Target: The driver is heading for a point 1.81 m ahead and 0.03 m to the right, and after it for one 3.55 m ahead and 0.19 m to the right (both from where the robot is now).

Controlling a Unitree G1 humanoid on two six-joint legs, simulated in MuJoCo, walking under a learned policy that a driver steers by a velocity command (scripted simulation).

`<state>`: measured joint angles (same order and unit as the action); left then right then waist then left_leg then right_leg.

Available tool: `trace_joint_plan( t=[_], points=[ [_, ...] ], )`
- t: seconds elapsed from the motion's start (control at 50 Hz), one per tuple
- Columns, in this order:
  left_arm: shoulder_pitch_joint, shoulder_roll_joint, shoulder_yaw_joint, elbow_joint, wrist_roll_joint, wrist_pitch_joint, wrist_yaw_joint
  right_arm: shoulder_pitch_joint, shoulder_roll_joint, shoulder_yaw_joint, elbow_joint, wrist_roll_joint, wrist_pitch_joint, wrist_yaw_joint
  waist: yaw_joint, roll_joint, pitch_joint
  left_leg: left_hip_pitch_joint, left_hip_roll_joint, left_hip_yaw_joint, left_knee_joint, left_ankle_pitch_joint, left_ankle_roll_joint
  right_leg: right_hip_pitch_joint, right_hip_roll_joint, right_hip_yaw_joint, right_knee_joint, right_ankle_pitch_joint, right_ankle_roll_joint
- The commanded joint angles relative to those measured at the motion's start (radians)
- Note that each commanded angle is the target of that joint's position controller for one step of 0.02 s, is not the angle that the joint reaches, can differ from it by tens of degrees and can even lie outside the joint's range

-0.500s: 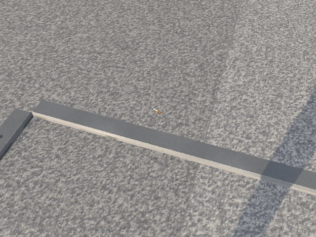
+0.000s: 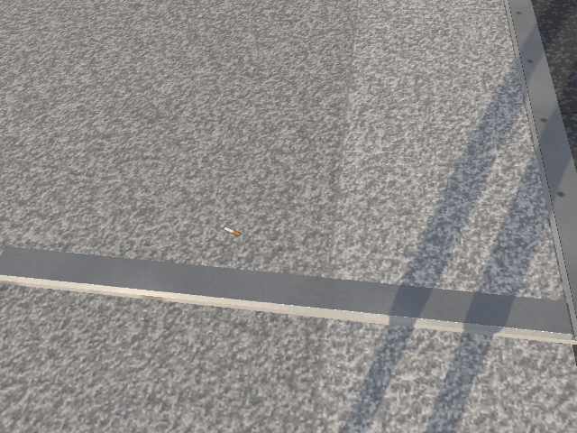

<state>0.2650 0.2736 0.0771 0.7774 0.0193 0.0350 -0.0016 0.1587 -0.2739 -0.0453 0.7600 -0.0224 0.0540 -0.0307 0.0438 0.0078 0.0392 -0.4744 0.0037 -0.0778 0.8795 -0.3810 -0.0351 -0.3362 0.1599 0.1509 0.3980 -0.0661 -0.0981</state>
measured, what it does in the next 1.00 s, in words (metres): steps on the spot, turning right: left foot, then right foot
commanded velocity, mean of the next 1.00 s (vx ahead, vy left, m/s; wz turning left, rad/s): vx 0.01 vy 0.00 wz -0.30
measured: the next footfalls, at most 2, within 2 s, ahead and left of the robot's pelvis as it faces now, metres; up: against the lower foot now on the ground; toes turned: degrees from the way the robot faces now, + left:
left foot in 0.16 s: +0.05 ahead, +0.13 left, +0.00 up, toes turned -11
right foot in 0.58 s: -0.02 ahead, -0.08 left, +0.00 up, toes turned -12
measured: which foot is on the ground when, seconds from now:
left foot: up 0.00-0.14, down 0.16-0.58, up 0.60-0.84, down 0.86-1.00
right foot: down 0.00-0.16, up 0.18-0.56, down 0.58-1.00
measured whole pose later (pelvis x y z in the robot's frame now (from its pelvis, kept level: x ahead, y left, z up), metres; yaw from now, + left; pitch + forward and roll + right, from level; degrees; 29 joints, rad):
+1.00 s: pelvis -0.02 +0.04 +0.01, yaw -16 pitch -2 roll +0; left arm 0.17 0.23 0.00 0.97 0.01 0.02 0.02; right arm 0.27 -0.24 -0.01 0.94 -0.01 0.01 -0.02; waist -0.02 0.00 0.04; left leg -0.15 0.01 0.00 0.42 -0.24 -0.01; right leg -0.13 0.04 0.05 0.39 -0.23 -0.02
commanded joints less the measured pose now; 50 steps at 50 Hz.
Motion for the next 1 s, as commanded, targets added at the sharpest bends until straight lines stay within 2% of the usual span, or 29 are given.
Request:
trace_joint_plan(
  t=[0.02,0.1,0.14,0.16,0.18,0.2,0.22,0.24,0.28,0.32,0.38,0.52,0.56,0.58,0.6,0.62,0.64,0.66,0.68,0.7,0.74,0.78,0.82,0.86,0.88,0.9,0.92,0.96,1.0],
  points=[
    [0.015,0.165,0.045,-0.055,0.005,-0.006,0.002,0.002,-0.083,-0.016,-0.071,0.01,-0.019,-0.008,-0.006,-0.117,-0.09,-0.005,-0.032,0.002,-0.062,-0.029,0.014,0.134,-0.273,0.374,-0.14,-0.194,-0.113],
    [-0.015,0.165,0.049,-0.056,0.003,0.004,-0.007,0.065,-0.087,-0.011,-0.069,0.027,-0.035,-0.016,-0.033,-0.14,-0.096,0.161,-0.08,0.008,-0.26,-0.047,0.052,0.098,-0.25,0.422,-0.121,-0.104,-0.083],
    [-0.049,0.153,0.046,-0.061,-0.014,0.007,-0.006,0.151,-0.097,-0.014,-0.048,0.023,-0.044,-0.03,-0.086,-0.122,-0.086,0.35,-0.07,0.014,-0.526,0.08,0.075,-0.003,-0.187,0.394,-0.093,-0.209,-0.008],
    [-0.021,0.104,0.035,-0.066,-0.024,0.004,-0.001,0.132,-0.169,-0.029,-0.058,0.011,-0.048,-0.04,-0.06,0.009,-0.08,0.425,0.091,-0.138,-0.649,0.015,0.111,-0.102,-0.099,0.302,0.031,-0.404,0.057],
    [0.003,0.074,0.031,-0.082,-0.032,-0.002,0.005,0.061,-0.259,-0.045,-0.103,0.0,-0.043,-0.038,-0.039,0.199,-0.081,0.426,0.36,-0.43,-0.723,-0.046,0.211,-0.234,0.067,0.05,0.306,-0.467,0.101],
    [-0.027,0.168,0.053,-0.07,0.016,-0.005,0.008,0.013,-0.237,-0.044,-0.104,-0.012,-0.038,-0.031,-0.035,0.116,-0.018,0.263,0.394,-0.398,-0.7,0.088,0.276,-0.239,-0.002,-0.008,0.509,-0.457,0.113],
    [-0.017,0.174,0.059,-0.06,0.02,-0.003,0.001,-0.017,-0.165,-0.024,-0.113,-0.007,-0.041,-0.025,-0.006,0.073,-0.011,0.21,0.336,-0.308,-0.668,0.21,0.266,-0.177,-0.028,-0.002,0.611,-0.412,0.112],
    [0.015,0.159,0.056,-0.042,0.019,0.005,-0.007,-0.056,-0.127,-0.014,-0.118,-0.002,-0.044,-0.019,0.021,0.066,-0.003,0.201,0.264,-0.197,-0.642,0.293,0.233,-0.165,-0.031,-0.011,0.691,-0.359,0.114],
    [0.054,0.148,0.051,-0.023,0.011,0.023,-0.025,-0.066,-0.113,-0.009,-0.135,-0.002,-0.045,-0.018,0.018,0.131,-0.024,0.265,0.204,-0.082,-0.604,0.435,0.214,-0.197,-0.037,-0.048,0.806,-0.328,0.128],
    [0.003,0.13,0.039,-0.039,0.002,0.027,-0.03,0.015,-0.119,-0.012,-0.115,-0.002,-0.046,-0.013,-0.026,0.116,-0.028,0.346,0.202,-0.059,-0.571,0.56,0.231,-0.231,-0.048,-0.062,0.774,-0.337,0.148],
    [-0.057,0.103,0.021,-0.056,-0.003,0.031,-0.027,0.112,-0.143,-0.024,-0.077,0.001,-0.052,-0.011,-0.075,0.133,-0.045,0.474,0.228,-0.067,-0.527,0.682,0.251,-0.247,-0.053,-0.053,0.645,-0.368,0.161],
    [-0.078,0.076,-0.015,-0.049,-0.023,0.03,-0.01,0.101,-0.172,-0.034,-0.04,-0.001,-0.043,0.019,-0.076,0.203,-0.076,0.4,0.226,-0.042,-0.461,0.755,0.246,0.051,-0.081,-0.163,0.214,-0.38,0.116],
    [-0.027,0.064,-0.026,-0.023,-0.012,0.014,0.0,0.092,-0.165,-0.031,-0.023,0.012,-0.035,0.022,-0.027,0.154,-0.072,0.327,0.204,-0.019,-0.405,0.695,0.184,0.215,-0.101,-0.162,-0.105,-0.109,0.087],
    [-0.026,0.105,-0.023,-0.021,0.006,0.0,0.006,0.122,-0.135,-0.023,-0.02,0.014,-0.039,0.023,-0.039,0.084,-0.106,0.232,0.181,-0.004,-0.371,0.543,0.124,0.355,-0.19,-0.047,-0.161,-0.019,0.065],
    [-0.025,0.181,-0.018,-0.035,0.016,-0.013,0.012,0.146,-0.052,0.0,-0.056,0.008,-0.044,0.031,-0.062,-0.15,-0.149,0.07,0.09,0.081,-0.241,0.134,0.061,0.476,-0.441,0.234,-0.151,0.231,0.003],
    [-0.049,0.157,-0.026,-0.015,0.0,-0.02,0.018,0.1,-0.055,0.003,-0.046,0.017,-0.026,0.016,-0.034,-0.214,-0.104,0.165,0.04,0.08,-0.231,-0.175,0.051,0.256,-0.508,0.212,-0.099,0.397,-0.124],
    [-0.089,0.107,-0.04,-0.018,0.001,-0.029,0.017,0.092,-0.088,-0.004,-0.035,0.019,-0.013,0.011,-0.046,-0.157,-0.056,0.162,0.043,0.061,-0.185,-0.171,0.048,0.244,-0.464,0.177,-0.108,0.35,-0.138],
    [-0.118,0.081,-0.052,-0.011,0.002,-0.034,0.02,0.078,-0.086,-0.006,-0.024,0.018,-0.01,0.012,-0.05,-0.152,-0.03,0.147,0.037,0.052,-0.185,-0.132,0.047,0.229,-0.422,0.134,-0.119,0.284,-0.113],
    [-0.137,0.079,-0.056,-0.004,0.007,-0.031,0.026,0.09,-0.092,-0.01,-0.007,0.017,-0.01,0.014,-0.062,-0.156,-0.014,0.151,0.033,0.057,-0.191,-0.088,0.039,0.226,-0.372,0.093,-0.119,0.269,-0.081],
    [-0.132,0.091,-0.055,0.006,0.001,-0.034,0.033,0.106,-0.101,-0.014,0.006,0.01,-0.009,0.016,-0.064,-0.174,-0.019,0.161,0.026,0.064,-0.191,-0.051,0.033,0.233,-0.351,0.068,-0.103,0.342,-0.07],
    [-0.119,0.089,-0.058,0.028,-0.005,-0.036,0.033,0.141,-0.077,-0.006,0.039,0.009,-0.011,0.017,-0.065,-0.15,-0.057,0.203,0.015,0.075,-0.206,-0.038,0.02,0.249,-0.334,0.031,-0.075,0.414,-0.067],
    [-0.123,0.083,-0.061,0.048,-0.005,-0.035,0.032,0.134,-0.058,0.001,0.055,0.015,-0.011,0.012,-0.06,-0.14,-0.051,0.24,0.014,0.083,-0.277,-0.013,0.014,0.226,-0.327,0.031,-0.069,0.336,-0.064],
    [-0.143,0.088,-0.059,0.065,-0.008,-0.031,0.033,0.145,-0.046,0.007,0.078,0.013,-0.014,0.006,-0.077,-0.124,-0.034,0.317,0.015,0.093,-0.44,0.138,0.016,0.175,-0.306,0.033,-0.059,0.191,-0.036],
    [-0.121,0.079,-0.058,0.084,-0.01,-0.032,0.031,0.148,-0.08,0.007,0.093,-0.002,-0.03,0.003,-0.067,-0.077,-0.034,0.426,0.09,0.012,-0.527,0.325,0.023,0.094,-0.267,0.045,-0.07,-0.046,0.023],
    [-0.079,0.077,-0.052,0.1,-0.011,-0.031,0.025,0.128,-0.126,-0.001,0.102,0.003,-0.036,0.006,-0.022,-0.014,0.003,0.384,0.115,-0.015,-0.495,0.361,0.04,0.09,-0.219,0.022,-0.098,-0.11,0.035],
    [-0.085,0.068,-0.054,0.123,-0.011,-0.027,0.025,0.115,-0.111,-0.003,0.118,0.013,-0.039,0.014,-0.039,0.033,0.028,0.3,0.104,-0.012,-0.503,0.296,0.052,0.145,-0.2,-0.004,-0.102,-0.117,0.041],
    [-0.095,0.072,-0.051,0.138,-0.01,-0.025,0.027,0.119,-0.079,0.006,0.129,0.01,-0.044,0.018,-0.052,0.035,0.034,0.272,0.098,-0.012,-0.529,0.261,0.051,0.183,-0.203,-0.007,-0.079,-0.093,0.043],
    [-0.094,0.076,-0.047,0.161,-0.012,-0.026,0.026,0.116,-0.073,0.01,0.148,0.007,-0.051,0.013,-0.049,0.053,0.011,0.278,0.091,-0.011,-0.551,0.264,0.051,0.214,-0.212,-0.01,-0.059,-0.04,0.042],
    [-0.087,0.069,-0.048,0.186,-0.011,-0.03,0.026,0.115,-0.071,0.011,0.166,0.009,-0.056,0.008,-0.048,0.04,-0.004,0.304,0.093,-0.012,-0.555,0.266,0.056,0.207,-0.215,-0.011,-0.066,-0.037,0.045]
  ],
)
Keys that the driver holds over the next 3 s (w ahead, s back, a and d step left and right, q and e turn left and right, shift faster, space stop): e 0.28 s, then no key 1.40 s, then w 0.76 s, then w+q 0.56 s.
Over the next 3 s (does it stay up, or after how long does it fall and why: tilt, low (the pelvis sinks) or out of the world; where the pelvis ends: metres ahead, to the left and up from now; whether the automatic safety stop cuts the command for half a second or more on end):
stays up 0.55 -0.12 0.00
